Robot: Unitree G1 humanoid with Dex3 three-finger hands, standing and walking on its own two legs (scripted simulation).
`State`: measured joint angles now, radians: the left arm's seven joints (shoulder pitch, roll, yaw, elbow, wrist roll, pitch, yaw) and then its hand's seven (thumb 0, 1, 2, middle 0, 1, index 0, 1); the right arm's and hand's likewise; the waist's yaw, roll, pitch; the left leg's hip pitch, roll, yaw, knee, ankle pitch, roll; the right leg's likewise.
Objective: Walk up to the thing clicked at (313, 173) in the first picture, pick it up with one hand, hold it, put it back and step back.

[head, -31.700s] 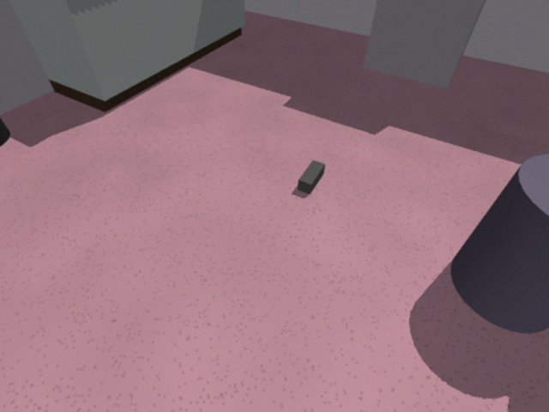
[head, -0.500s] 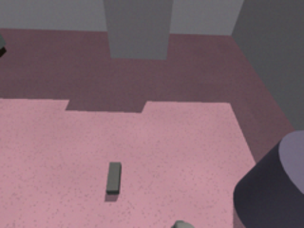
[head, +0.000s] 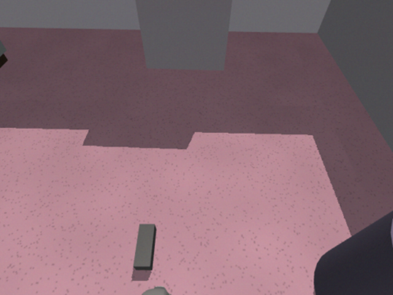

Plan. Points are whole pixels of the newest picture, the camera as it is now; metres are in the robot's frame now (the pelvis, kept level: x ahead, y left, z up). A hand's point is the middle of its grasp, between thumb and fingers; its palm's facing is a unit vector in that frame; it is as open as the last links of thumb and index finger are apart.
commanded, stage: walk up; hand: left
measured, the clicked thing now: (145, 246) +0.42 +0.24 -0.72
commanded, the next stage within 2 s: none
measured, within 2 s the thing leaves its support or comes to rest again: neither
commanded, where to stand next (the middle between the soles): +0.05 +0.00 m, yaw +1 degrees
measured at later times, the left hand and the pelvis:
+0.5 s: hand out of the picture +0.03 +0.27 -0.14, palm faces -0.01 -0.90 -0.44, open 7.4 cm; pelvis -0.02 -0.01 +0.00, yaw +0 degrees
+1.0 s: hand out of the picture +0.04 +0.26 -0.14, palm faces +0.00 -0.94 -0.35, open 7.4 cm; pelvis -0.03 +0.00 +0.02, yaw +1 degrees
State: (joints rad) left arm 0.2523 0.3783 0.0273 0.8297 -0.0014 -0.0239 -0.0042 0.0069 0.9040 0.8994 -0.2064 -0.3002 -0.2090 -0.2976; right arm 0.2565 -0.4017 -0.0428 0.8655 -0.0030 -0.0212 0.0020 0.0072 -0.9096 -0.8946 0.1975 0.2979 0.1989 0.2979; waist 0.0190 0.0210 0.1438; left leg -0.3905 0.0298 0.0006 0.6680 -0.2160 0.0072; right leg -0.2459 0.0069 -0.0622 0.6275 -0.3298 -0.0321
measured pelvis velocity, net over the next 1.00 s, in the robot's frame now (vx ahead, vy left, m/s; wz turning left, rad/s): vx -0.03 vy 0.00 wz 0.02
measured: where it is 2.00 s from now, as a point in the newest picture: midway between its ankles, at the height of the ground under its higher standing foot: outside the picture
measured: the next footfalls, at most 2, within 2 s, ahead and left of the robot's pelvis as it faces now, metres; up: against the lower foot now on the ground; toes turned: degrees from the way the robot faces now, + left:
left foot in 0.02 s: +0.05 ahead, +0.13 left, +0.00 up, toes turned -1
right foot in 0.30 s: +0.00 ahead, -0.14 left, +0.00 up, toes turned -1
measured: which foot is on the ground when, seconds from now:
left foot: up 0.00-0.00, down 0.02-1.00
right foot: down 0.00-0.06, up 0.08-0.28, down 0.30-1.00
